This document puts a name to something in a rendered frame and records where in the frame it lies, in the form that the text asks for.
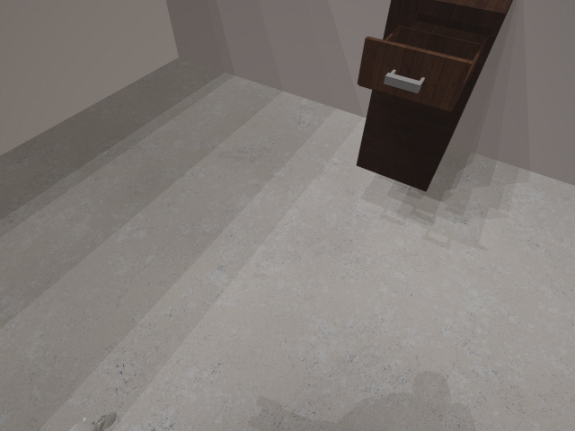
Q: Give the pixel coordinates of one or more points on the cabinet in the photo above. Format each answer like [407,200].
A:
[405,140]

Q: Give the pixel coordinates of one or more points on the drawer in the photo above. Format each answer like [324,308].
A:
[446,63]

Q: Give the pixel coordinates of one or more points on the handle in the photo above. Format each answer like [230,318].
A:
[402,82]

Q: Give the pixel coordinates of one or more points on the left robot hand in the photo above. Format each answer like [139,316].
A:
[96,421]

